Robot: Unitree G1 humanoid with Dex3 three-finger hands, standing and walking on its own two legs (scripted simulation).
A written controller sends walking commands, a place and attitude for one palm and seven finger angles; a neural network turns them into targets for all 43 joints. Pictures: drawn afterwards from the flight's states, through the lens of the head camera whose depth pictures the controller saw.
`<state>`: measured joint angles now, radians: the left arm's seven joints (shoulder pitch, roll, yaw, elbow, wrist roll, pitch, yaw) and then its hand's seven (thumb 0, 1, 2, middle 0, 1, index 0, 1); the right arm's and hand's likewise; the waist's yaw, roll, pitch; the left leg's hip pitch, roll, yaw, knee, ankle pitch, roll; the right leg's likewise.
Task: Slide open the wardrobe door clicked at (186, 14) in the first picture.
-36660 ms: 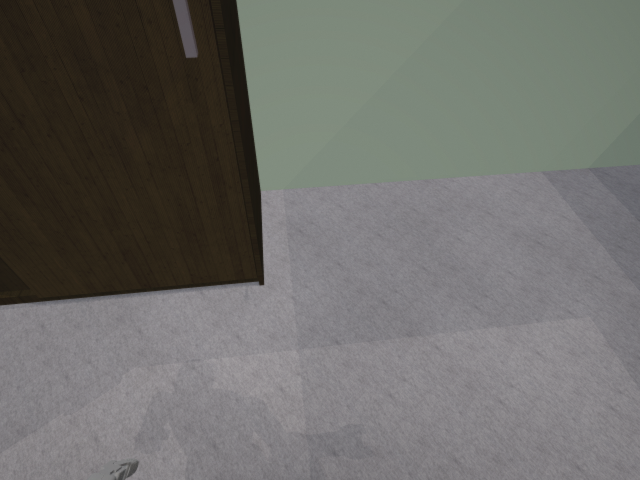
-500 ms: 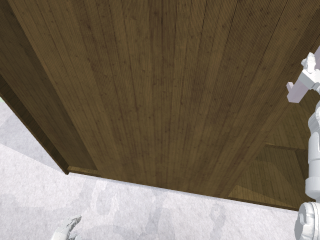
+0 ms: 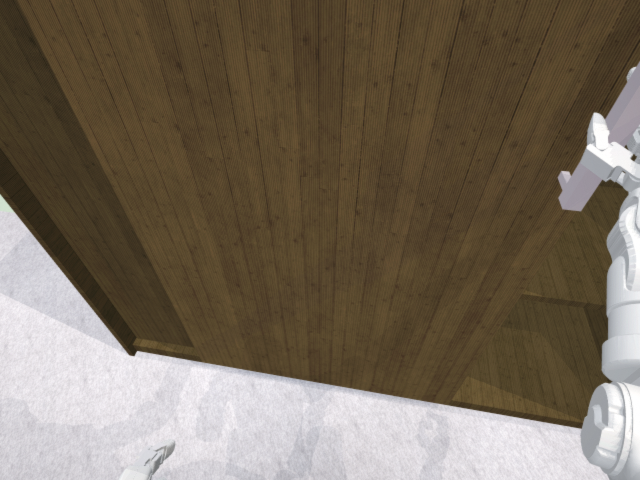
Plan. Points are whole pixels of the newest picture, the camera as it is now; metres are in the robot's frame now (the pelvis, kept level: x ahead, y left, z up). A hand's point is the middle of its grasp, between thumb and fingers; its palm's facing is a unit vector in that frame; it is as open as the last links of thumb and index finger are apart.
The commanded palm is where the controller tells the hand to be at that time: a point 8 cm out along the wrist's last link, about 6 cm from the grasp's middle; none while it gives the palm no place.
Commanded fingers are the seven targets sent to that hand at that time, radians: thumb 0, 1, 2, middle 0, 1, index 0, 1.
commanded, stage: loosen the grip on the handle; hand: right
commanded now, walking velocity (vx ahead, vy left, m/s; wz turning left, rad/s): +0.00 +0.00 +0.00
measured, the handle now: (624, 96) +0.46 -0.31 +0.27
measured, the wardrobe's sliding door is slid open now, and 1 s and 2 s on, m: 0.50 0.50 0.50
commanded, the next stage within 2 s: slip the hand off the handle in 0.54 s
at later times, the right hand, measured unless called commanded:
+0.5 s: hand (609, 148) +0.42 -0.30 +0.23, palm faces +0.49 +0.86 -0.14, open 14.1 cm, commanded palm +0.37 -0.33 +0.23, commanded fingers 0.00 0.55 -0.20 0.25 1.15 0.25 1.15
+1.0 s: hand out of the picture +0.39 -0.36 +0.25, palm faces +0.55 +0.83 -0.12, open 14.7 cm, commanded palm +0.36 -0.38 +0.24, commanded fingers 0.00 0.55 -0.20 0.25 1.15 0.25 1.15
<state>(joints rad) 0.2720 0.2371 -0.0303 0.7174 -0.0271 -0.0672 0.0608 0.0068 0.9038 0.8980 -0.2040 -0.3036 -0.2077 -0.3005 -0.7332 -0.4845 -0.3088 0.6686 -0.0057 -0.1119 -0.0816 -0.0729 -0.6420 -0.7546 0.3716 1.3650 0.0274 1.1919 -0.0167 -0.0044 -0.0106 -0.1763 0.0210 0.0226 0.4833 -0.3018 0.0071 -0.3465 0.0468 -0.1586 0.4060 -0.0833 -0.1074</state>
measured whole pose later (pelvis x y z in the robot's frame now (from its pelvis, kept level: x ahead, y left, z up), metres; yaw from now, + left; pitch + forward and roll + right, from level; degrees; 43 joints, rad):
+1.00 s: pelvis +0.03 +0.07 -0.01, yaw -1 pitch +6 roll +1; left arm 0.32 0.30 -0.02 0.67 -0.06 -0.06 0.13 0.00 0.90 0.90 -0.20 -0.30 -0.21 -0.30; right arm -0.67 -0.86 -0.68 0.85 0.07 -0.06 0.25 -0.02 0.55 -0.19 0.28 1.17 0.26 1.15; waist 0.03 0.00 -0.08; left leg -0.29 -0.08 0.05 0.56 -0.38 0.06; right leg -0.52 -0.03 -0.06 0.60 -0.19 -0.04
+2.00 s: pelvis -0.02 +0.00 -0.01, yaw -4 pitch -2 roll +3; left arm 0.13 0.23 -0.11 0.64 -0.06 -0.19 0.16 0.01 0.90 0.90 -0.20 -0.30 -0.21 -0.30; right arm -0.40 -0.55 -0.47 0.21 0.17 0.08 0.12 -0.02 0.56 -0.19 0.25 1.15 0.25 1.15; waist -0.08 -0.01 -0.02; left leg -0.18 -0.01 0.05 0.55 -0.33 -0.01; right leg -0.40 0.08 -0.03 0.53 -0.13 -0.10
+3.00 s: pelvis -0.26 -0.04 -0.14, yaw -5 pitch -16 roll +5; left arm 0.27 0.32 0.02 0.79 0.00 0.05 0.09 0.00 0.90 0.90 -0.20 -0.30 -0.21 -0.30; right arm -0.32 -0.46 -0.15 0.67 -0.02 0.13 0.03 -0.01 0.52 -0.24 0.20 0.78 0.20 0.78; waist 0.10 -0.11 -0.12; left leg -0.66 -0.08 0.03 1.66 -0.65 0.00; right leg -0.72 0.09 -0.14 0.91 -0.07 -0.03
